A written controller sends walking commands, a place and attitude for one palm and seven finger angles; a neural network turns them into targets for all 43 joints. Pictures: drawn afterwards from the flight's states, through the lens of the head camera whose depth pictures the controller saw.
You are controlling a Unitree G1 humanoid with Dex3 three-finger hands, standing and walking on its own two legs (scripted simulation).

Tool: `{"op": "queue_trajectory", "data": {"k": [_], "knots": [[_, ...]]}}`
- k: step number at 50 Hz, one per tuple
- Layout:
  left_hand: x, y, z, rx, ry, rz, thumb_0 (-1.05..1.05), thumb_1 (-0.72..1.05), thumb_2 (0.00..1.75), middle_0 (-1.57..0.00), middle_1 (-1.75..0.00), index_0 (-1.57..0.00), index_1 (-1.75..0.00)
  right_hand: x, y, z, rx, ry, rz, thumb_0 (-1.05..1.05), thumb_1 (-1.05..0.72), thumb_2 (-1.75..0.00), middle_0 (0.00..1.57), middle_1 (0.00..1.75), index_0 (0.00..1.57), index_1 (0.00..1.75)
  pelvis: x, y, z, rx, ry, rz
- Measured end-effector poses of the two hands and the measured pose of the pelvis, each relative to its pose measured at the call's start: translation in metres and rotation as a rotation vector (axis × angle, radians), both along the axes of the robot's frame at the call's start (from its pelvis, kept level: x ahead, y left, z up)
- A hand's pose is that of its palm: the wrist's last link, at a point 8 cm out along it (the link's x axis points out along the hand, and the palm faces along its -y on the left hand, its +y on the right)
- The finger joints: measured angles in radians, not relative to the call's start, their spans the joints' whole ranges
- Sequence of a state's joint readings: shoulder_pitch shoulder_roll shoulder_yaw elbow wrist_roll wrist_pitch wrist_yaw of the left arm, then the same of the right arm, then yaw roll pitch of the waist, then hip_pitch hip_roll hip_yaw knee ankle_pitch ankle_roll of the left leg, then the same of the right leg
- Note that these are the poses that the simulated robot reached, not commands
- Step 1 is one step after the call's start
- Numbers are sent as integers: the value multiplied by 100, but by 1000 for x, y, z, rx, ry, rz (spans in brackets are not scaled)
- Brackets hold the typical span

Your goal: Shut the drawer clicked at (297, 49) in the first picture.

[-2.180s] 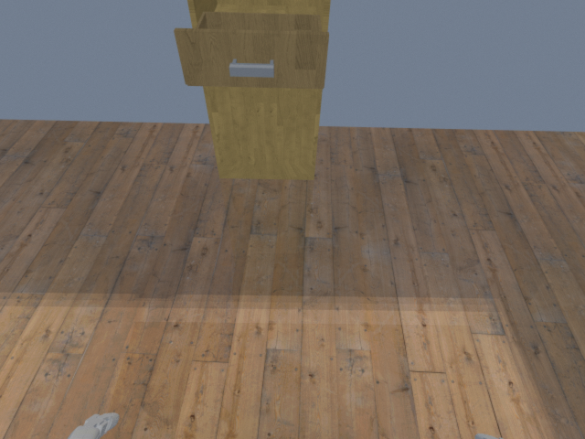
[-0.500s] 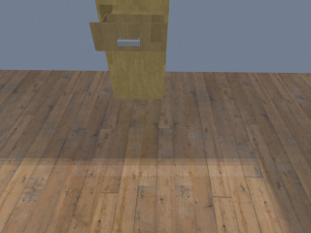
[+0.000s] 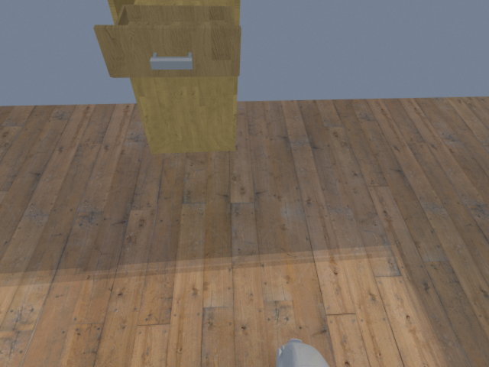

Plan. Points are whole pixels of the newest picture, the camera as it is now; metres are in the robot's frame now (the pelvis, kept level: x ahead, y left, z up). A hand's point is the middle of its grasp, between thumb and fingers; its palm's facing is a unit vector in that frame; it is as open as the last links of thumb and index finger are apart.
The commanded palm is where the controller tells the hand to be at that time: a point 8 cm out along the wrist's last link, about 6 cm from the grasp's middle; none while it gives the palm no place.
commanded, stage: walk to a spot facing it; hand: left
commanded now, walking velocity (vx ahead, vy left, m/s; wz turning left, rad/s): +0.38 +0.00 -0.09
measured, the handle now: (172, 59) +0.96 +0.25 -0.02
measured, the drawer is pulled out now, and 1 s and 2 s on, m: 0.30 0.30 0.30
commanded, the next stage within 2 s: take the last steps up to it in 0.58 s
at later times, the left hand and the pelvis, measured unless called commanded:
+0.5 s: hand (168, 338) +0.20 +0.15 -0.17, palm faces +0.09 -0.98 -0.18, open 7.2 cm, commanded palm none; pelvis +0.21 -0.03 +0.00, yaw +3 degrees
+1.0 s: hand (155, 236) +0.42 +0.22 -0.17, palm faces +0.09 -0.98 -0.17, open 7.3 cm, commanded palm none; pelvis +0.38 +0.04 +0.01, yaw +2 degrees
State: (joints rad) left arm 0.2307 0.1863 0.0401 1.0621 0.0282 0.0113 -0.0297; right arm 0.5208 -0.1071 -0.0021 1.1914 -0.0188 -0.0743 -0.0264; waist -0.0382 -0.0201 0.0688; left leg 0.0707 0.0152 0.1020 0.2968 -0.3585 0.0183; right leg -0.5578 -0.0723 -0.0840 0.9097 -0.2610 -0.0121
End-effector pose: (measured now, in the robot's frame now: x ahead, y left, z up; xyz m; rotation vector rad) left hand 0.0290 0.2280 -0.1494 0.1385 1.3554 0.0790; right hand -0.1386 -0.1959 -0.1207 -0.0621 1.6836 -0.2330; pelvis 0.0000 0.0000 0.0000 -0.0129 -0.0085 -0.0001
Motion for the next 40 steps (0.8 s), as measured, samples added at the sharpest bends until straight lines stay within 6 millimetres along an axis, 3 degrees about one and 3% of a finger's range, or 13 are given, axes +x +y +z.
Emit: {"op": "queue_trajectory", "data": {"k": [3, 6, 8, 10, 15, 19, 23, 28, 32, 34, 37, 40], "knots": [[65, -7, 1, 13, -73, -43, 1, 92, 90, -20, -30, -20, -30, 1, 4, 0, 26, 72, -42, 0, -90, -90, 21, 30, 20, 30, 26, -7, -5, 6, 1, -13], [130, -20, -2, 28, -156, -80, 1, 92, 90, -20, -30, -20, -30, 16, 0, -9, 46, 121, -72, 0, -90, -90, 21, 30, 20, 30, 58, -18, -16, 6, 0, -20], [165, -28, -5, 42, -222, -84, 0, 92, 90, -20, -30, -20, -30, 36, -10, -20, 57, 135, -75, 0, -90, -90, 21, 30, 20, 30, 80, -28, -26, 9, -5, -21], [185, -35, -4, 47, -263, -70, 0, 92, 90, -20, -30, -20, -30, 70, -23, -28, 53, 99, -65, 0, -90, -90, 21, 30, 20, 30, 96, -36, -27, 7, -15, -12], [189, -44, 5, 41, -217, -17, 0, 91, 90, -20, -30, -20, -30, 202, -59, -33, -2, -158, 10, 0, -91, -90, 20, 30, 20, 30, 134, -43, -11, -1, -31, 4], [179, -35, 10, 66, -147, 36, -1, 95, 90, -20, -30, -21, -30, 311, -73, -24, -31, -362, 77, 0, -91, -90, 20, 30, 20, 30, 165, -41, -2, -13, -25, 19], [167, -30, 8, 51, -59, 84, -1, 94, 90, -20, -30, -20, -30, 398, -72, -10, -41, -486, 143, 0, -92, -90, 20, 30, 19, 30, 198, -35, 1, -23, -15, 35], [154, -27, -2, 10, 53, 165, 0, 92, 90, -20, -30, -20, -30, 486, -50, -1, -33, -541, 252, 0, -92, -90, 20, 30, 19, 30, 241, -17, -1, -39, -8, 62], [149, -18, -14, -26, 161, 222, 0, 91, 90, -20, -30, -20, -30, 544, -20, -7, -33, -567, 321, 0, -91, -90, 20, 30, 19, 30, 280, 6, -13, -43, -8, 72], [155, -11, -17, -38, 211, 225, 0, 91, 90, -20, -30, -20, -30, 560, -6, -10, -37, -585, 324, 0, -91, -90, 20, 30, 20, 30, 293, 17, -17, -31, -16, 63], [182, 4, -13, -33, 220, 202, 0, 91, 90, -20, -30, -20, -30, 561, 8, -9, -33, -562, 284, 0, -91, -90, 20, 30, 20, 30, 312, 27, -11, -17, -26, 49], [226, 19, -8, -19, 165, 171, 0, 91, 90, -20, -30, -20, -30, 559, 5, -2, -77, -549, 213, -3, -95, -90, 21, 30, 20, 30, 329, 34, -3, -4, -26, 40]]}}
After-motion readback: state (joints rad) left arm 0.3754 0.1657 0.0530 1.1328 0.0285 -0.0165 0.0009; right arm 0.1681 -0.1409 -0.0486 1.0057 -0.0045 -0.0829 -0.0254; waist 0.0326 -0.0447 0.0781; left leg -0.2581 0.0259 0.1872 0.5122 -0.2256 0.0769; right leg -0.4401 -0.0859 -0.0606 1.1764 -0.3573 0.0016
